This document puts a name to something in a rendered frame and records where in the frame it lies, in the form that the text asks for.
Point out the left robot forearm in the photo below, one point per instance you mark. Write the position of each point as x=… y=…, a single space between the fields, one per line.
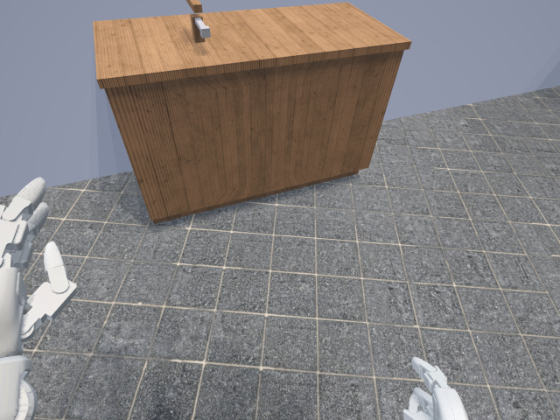
x=18 y=400

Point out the counter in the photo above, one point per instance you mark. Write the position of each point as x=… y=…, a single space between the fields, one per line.
x=277 y=99

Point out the right robot hand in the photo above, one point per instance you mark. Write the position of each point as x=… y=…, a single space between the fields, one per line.
x=444 y=404

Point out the left robot hand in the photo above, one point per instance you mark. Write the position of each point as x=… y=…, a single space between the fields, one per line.
x=20 y=223

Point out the tap lever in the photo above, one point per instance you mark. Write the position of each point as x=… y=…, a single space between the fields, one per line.
x=204 y=30

